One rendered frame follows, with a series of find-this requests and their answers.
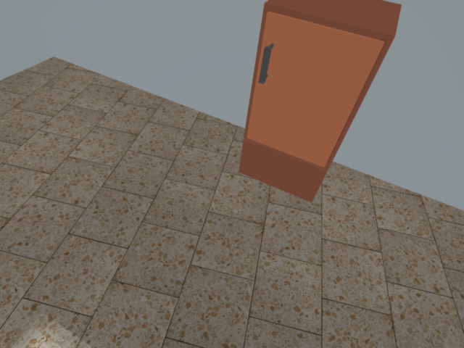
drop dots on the cupboard door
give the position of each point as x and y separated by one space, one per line
315 76

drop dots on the handle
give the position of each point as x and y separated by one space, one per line
265 63

